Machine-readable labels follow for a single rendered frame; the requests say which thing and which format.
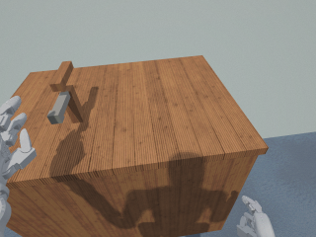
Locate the left robot forearm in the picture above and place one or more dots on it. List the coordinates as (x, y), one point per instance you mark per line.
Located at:
(5, 208)

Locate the robot right hand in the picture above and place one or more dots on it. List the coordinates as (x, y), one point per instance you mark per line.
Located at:
(260, 223)

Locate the counter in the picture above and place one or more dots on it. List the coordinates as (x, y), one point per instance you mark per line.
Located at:
(154, 148)

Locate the tap lever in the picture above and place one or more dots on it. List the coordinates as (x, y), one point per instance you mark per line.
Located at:
(56, 115)

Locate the robot left hand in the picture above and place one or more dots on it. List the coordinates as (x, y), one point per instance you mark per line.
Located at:
(21, 157)

